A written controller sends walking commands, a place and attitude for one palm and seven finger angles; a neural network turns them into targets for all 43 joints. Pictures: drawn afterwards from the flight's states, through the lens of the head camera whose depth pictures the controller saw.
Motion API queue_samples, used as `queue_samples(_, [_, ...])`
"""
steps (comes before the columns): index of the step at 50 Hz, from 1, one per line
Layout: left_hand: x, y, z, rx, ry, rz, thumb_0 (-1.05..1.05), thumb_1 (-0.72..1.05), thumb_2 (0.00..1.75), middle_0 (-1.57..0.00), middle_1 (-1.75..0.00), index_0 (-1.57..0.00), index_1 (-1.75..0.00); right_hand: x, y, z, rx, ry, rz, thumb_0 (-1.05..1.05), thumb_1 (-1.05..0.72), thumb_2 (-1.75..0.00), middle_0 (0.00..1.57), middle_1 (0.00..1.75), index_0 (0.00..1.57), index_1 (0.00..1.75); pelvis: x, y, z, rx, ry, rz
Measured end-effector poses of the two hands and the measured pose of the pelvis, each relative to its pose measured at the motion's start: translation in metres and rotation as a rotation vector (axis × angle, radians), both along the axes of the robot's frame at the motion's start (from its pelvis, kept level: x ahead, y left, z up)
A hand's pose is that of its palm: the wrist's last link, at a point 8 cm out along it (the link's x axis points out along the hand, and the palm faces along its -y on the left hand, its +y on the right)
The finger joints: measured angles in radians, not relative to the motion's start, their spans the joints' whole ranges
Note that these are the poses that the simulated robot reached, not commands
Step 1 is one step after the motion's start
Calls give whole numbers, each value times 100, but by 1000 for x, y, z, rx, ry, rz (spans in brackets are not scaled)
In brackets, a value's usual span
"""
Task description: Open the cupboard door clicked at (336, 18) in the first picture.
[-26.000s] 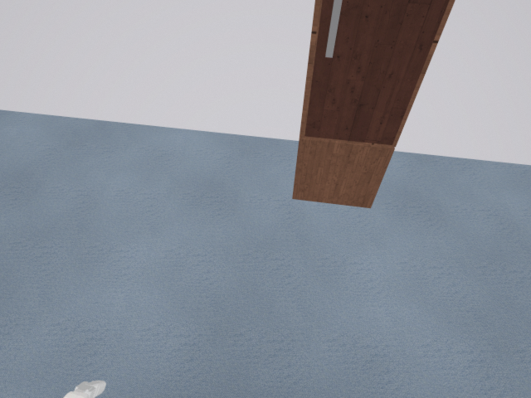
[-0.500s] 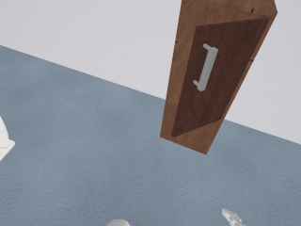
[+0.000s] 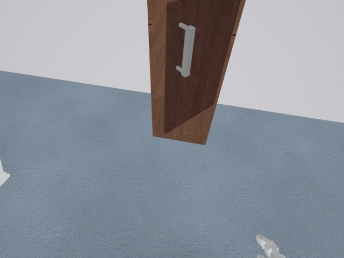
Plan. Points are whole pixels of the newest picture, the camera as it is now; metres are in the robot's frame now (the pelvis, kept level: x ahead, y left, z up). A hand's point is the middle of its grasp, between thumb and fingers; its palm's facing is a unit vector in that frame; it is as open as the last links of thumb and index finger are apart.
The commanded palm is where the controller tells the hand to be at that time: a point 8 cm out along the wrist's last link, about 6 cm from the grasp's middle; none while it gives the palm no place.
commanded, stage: stop stepping back and stand still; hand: left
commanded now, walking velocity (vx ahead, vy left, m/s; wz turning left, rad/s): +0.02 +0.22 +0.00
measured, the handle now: (183, 51) +0.74 -0.01 +0.11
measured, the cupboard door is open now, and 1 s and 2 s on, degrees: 50 50 50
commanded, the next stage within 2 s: let the arm hang, fingers relaxed in 0.66 s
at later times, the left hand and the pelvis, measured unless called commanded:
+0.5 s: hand (47, 156) +0.25 +0.23 +0.17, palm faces +0.32 -0.77 -0.55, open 7.4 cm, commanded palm +0.20 +0.28 +0.19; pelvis +0.04 -0.01 +0.00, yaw -3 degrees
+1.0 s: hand out of the picture +0.13 +0.21 -0.13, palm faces -0.06 -0.95 -0.29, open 7.4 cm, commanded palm none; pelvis +0.00 +0.01 +0.00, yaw -2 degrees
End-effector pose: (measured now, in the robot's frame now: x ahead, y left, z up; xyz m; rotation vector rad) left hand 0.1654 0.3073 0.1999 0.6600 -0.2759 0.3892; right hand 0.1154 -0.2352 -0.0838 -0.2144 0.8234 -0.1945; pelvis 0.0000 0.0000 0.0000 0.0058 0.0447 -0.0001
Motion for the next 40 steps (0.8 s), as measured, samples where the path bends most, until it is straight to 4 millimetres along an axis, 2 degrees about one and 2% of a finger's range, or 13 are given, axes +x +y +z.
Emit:
queue_samples(3, [7,-13,-11,-56,12,-26,1,89,90,-21,-30,-21,-30,6,-14,-14,-7,37,-6,1,-90,-90,20,30,21,30,2,3,-4,-27,-23,-3])
queue_samples(8, [20,-18,-11,-69,-13,-69,1,88,90,-21,-30,-22,-30,24,-19,-7,-42,2,-40,1,-91,-90,20,30,20,30,19,8,-7,-14,-46,-32])
queue_samples(13, [41,-16,-2,-25,-38,-75,1,88,90,-21,-30,-22,-30,49,-8,1,-6,-79,-37,1,-91,-90,20,30,20,30,24,4,-4,16,-48,-43])
queue_samples(18, [48,-32,0,-9,17,-81,1,89,90,-21,-30,-21,-30,64,3,2,75,-117,14,1,-91,-90,20,30,20,30,27,-8,0,5,-36,-41])
queue_samples(22, [47,-44,-3,-35,76,-95,1,88,90,-21,-30,-21,-30,66,0,0,86,-81,8,1,-91,-90,20,30,21,30,35,-10,4,-2,-17,-50])
queue_samples(27, [53,-31,-12,-53,111,-54,1,88,90,-21,-30,-22,-30,66,-9,-1,41,-26,-9,1,-91,-90,20,30,21,30,44,-9,7,3,-15,-52])
queue_samples(31, [58,-25,-18,-78,127,-33,1,88,90,-21,-30,-22,-30,68,-15,7,14,-36,-13,1,-91,-90,20,30,21,30,42,-7,8,3,-18,-57])
queue_samples(38, [52,-32,-16,-92,117,-105,1,88,90,-21,-30,-21,-30,66,-19,22,-14,-94,-27,1,-91,-90,20,30,20,30,32,-3,9,-9,-20,-60])
queue_samples(39, [52,-31,-23,-80,135,-118,1,89,90,-21,-30,-21,-30,65,-19,21,-8,-102,-9,1,-91,-90,20,30,20,30,30,-2,9,-12,-14,-53])
queue_samples(40, [55,-27,-39,-85,194,-121,1,89,90,-21,-30,-21,-30,64,-20,16,-1,-94,18,1,-91,-90,20,30,20,30,27,1,7,-13,-7,-45])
